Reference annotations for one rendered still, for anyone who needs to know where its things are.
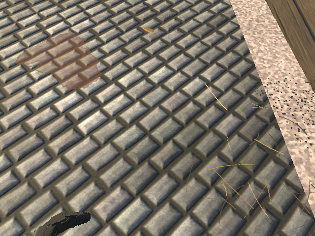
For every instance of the robot left hand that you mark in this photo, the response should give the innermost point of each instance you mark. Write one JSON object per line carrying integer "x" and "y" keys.
{"x": 61, "y": 222}

